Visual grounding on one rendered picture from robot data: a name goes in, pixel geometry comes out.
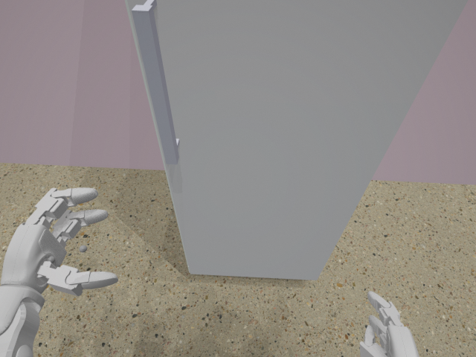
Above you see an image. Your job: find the left robot hand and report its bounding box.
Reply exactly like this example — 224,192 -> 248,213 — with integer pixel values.
1,187 -> 118,296

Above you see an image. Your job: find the fridge door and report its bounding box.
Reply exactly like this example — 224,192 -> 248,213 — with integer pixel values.
127,0 -> 468,280

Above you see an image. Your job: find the robot left forearm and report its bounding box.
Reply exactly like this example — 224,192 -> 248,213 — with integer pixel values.
0,284 -> 45,357

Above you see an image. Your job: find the right robot hand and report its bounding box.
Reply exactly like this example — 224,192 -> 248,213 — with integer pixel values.
360,291 -> 419,357

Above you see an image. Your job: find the handle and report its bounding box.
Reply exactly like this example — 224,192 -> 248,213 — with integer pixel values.
132,0 -> 180,164

